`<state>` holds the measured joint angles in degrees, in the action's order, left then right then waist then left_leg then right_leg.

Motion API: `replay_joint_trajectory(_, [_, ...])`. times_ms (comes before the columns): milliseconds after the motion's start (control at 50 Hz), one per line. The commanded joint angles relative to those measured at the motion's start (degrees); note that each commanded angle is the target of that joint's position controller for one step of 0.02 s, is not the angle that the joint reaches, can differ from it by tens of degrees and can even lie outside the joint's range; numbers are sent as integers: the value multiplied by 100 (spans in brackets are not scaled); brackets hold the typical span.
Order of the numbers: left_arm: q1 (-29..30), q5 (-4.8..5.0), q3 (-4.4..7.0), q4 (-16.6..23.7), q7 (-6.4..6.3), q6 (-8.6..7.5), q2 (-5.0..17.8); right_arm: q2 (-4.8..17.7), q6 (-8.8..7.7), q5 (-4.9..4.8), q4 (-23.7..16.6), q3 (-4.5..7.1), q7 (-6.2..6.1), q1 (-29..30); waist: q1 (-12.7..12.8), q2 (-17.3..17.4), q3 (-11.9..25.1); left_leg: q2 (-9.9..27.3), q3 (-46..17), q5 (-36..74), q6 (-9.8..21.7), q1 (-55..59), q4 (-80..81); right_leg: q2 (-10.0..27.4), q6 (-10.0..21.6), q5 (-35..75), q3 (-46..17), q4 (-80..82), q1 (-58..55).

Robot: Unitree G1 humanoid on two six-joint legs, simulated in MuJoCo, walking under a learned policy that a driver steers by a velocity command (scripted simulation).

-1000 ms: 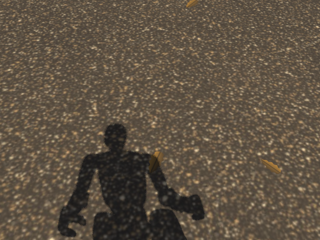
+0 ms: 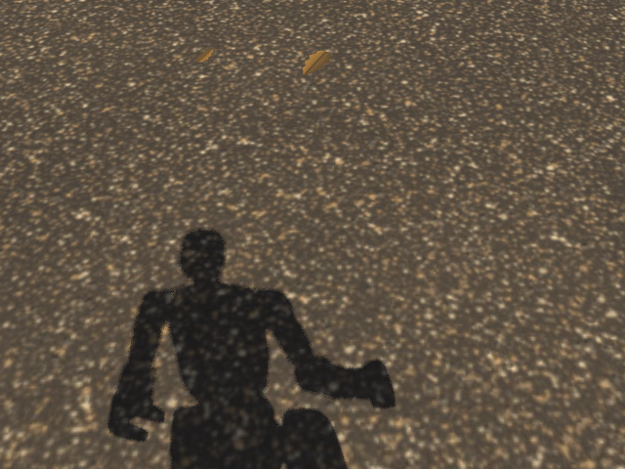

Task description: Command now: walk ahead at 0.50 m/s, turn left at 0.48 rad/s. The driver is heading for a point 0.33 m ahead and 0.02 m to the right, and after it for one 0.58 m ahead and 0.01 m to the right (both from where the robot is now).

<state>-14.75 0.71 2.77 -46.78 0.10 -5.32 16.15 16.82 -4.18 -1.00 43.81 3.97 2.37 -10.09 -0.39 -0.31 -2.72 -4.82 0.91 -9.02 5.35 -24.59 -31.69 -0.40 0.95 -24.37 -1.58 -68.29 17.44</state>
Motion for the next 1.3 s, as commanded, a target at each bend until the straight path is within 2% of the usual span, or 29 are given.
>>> replay_joint_trajectory(20, [467, -95, 186, 725, -1, -270, 785, 625, -32, 79, -341, 139, -86, -444, -94, 70, 633, 1626, -2603, 453, 1196, 2098, 1693, 552, 3, 467, -432, 118, 2081])
replay_joint_trajectory(60, [244, -149, 190, 727, -23, -134, 685, 652, -15, 69, -446, 143, -127, -285, 113, 258, 518, 1456, -2280, 966, 1238, 1510, 1877, 612, -170, 536, -351, 615, 1766])
replay_joint_trajectory(100, [279, -158, 141, 741, -49, -36, 529, 748, -31, 62, -438, 162, -195, -341, 127, 300, 428, 1351, -1793, 1458, 1203, 1134, 1984, 623, -363, 967, -165, 1211, 1714])
replay_joint_trajectory(180, [1045, -152, 36, 899, -19, -56, 293, 778, 1, 29, -288, 154, -277, -640, -232, 404, 275, 941, -1071, 1581, 775, 851, 1911, 415, -461, 2780, 20, 2980, 1237])
replay_joint_trajectory(220, [1328, -133, 38, 979, 30, -118, 308, 779, 53, 37, -155, 143, -299, -916, -399, 458, 306, 957, -1060, 1883, 650, 1028, 1703, 201, -410, 3380, 87, 3498, 1003])
replay_joint_trajectory(260, [1448, -141, 66, 1029, 83, -163, 376, 736, 111, 36, -67, 123, -318, -1045, -448, 524, 353, 1078, -1203, 2079, 550, 1444, 1359, 102, -280, 3392, 32, 3832, 1015])
replay_joint_trajectory(300, [1308, -182, 126, 1008, 121, -194, 503, 710, 163, 63, -37, 111, -339, -1015, -329, 578, 465, 1242, -1448, 2297, 432, 1877, 886, 59, -98, 3047, -51, 4051, 947])
replay_joint_trajectory(320, [1095, -202, 155, 946, 127, -209, 557, 698, 185, 72, -47, 108, -346, -911, -182, 608, 529, 1254, -1519, 2473, 354, 1983, 598, 36, 8, 2960, -38, 4180, 744])
replay_joint_trajectory(340, [714, -242, 185, 826, 118, -234, 602, 650, 198, 69, -85, 91, -352, -760, 57, 570, 663, 1088, -1455, 2741, 214, 1968, 161, 17, 135, 3373, 46, 4497, 225])
replay_joint_trajectory(360, [301, -320, 235, 771, 88, -267, 856, 509, 182, 130, -179, 42, -349, -771, 188, 291, 1129, 749, -1306, 2292, -20, 1632, -625, 512, 366, 5155, -309, 4293, -802])
replay_joint_trajectory(380, [-84, -424, 255, 784, 60, -234, 1102, 245, 116, 175, -150, -57, -338, -1465, 75, -674, 1924, 256, -1102, 225, -391, 360, -2133, 1711, 1190, 7176, -1463, 3770, -2644])
replay_joint_trajectory(400, [-424, -265, 170, 588, 74, -115, 646, 251, 128, 96, 32, -103, -300, -1960, 158, -1609, 2734, 31, -940, -3002, -707, -246, -3376, 2493, 1914, 7306, -2528, 3835, -3327])
replay_joint_trajectory(420, [-364, -102, 107, 591, 110, -19, 508, 695, 188, 30, 21, -2, -272, -1718, 252, -977, 2491, 246, -1162, -3183, -774, -544, -3719, 2316, 1805, 5764, -2670, 4086, -2932])
replay_joint_trajectory(440, [12, -87, 107, 626, 98, 67, 524, 729, 301, -20, -65, 29, -297, -1205, 228, -569, 1857, 424, -995, -2873, -857, -807, -3905, 2086, 1551, 4399, -2405, 4326, -2325])
replay_joint_trajectory(460, [439, -131, 46, 676, 96, 125, 437, 680, 422, 11, -127, 33, -334, -875, 146, -327, 1274, 586, -824, -2623, -889, -833, -3584, 1853, 1389, 3544, -2080, 4640, -1494])
replay_joint_trajectory(480, [802, -167, 1, 711, 85, 161, 358, 608, 542, 61, -155, 44, -378, -753, -12, -381, 956, 786, -785, -2411, -896, -542, -3050, 1678, 1232, 2883, -1814, 4888, -769])
replay_joint_trajectory(500, [1044, -209, 28, 701, 85, 221, 438, 431, 622, 68, -123, 4, -409, -836, -158, -613, 731, 801, -608, -2240, -917, -55, -2368, 1376, 1074, 2486, -1443, 5108, -127])
replay_joint_trajectory(540, [1161, -246, 62, 649, 62, 278, 481, 207, 632, 123, 38, -55, -447, -1045, -208, -882, 792, 691, -334, -1777, -929, 739, -1497, 1066, 1039, 2615, -926, 5196, 309])
replay_joint_trajectory(600, [1119, -145, 42, 512, 20, 323, 426, 173, 589, 151, 214, -54, -420, -1137, -269, -705, 1074, 626, -176, -326, -787, 1561, -250, 1038, 986, 1880, -742, 5073, 292])
replay_joint_trajectory(620, [1076, -119, 14, 460, 19, 337, 364, 172, 589, 196, 227, -52, -405, -1072, -277, -640, 1012, 586, -137, -35, -701, 1800, 113, 933, 830, 1129, -696, 5066, 417])
replay_joint_trajectory(640, [923, -130, -40, 362, 31, 335, 225, 251, 589, 286, 146, -49, -405, -898, -229, -492, 856, 745, -348, 153, -583, 1916, 373, 790, 537, 282, -670, 5077, 607])
replay_joint_trajectory(660, [844, -181, -66, 306, 44, 339, 180, 474, 587, 318, 2, -25, -431, -692, -109, -212, 578, 1122, -777, -82, -407, 1740, 714, 584, 260, -331, -551, 4895, 734])
replay_joint_trajectory(680, [668, -185, -33, 310, 46, 353, 215, 785, 587, 241, 59, 58, -448, -488, 212, 504, 279, 1103, -813, -1272, -219, 895, 749, 206, 59, -138, -164, 4787, 386])
replay_joint_trajectory(700, [802, -214, -29, 268, 19, 363, 278, 511, 541, 224, 51, 12, -432, -381, 94, 535, 138, 966, -747, -1885, -241, 418, 919, 161, -38, 261, -85, 4540, -42])
replay_joint_trajectory(720, [803, -181, -16, 243, -4, 366, 277, 353, 483, 248, 88, -34, -432, -357, 106, 553, 90, 940, -719, -1792, -343, 303, 974, 173, -6, 537, -79, 4425, -195])
replay_joint_trajectory(800, [618, -157, -9, 16, -56, 373, 219, 306, 289, 174, 224, -45, -426, -499, 69, 373, 322, 875, -598, -384, -505, 768, 660, 204, 104, 1616, -57, 4192, -342])
replay_joint_trajectory(920, [663, -94, 21, -264, -71, 416, 244, 294, 302, 136, 400, -51, -440, -551, 20, 112, 494, 801, -490, 482, -483, 1053, 457, 232, 95, 2489, -53, 4013, -601])
replay_joint_trajectory(1080, [710, -69, 53, -659, -153, 527, 314, 231, 331, 124, 695, -65, -439, -486, 45, 42, 445, 732, -394, 768, -478, 1177, 517, 254, 66, 2707, -64, 4001, -790])
replay_joint_trajectory(1300, [784, -66, 61, -1107, -215, 601, 311, 166, 345, 132, 1135, -102, -455, -474, 63, 78, 259, 667, -297, 380, -494, 1176, 752, 233, 17, 2361, -41, 4165, -837])
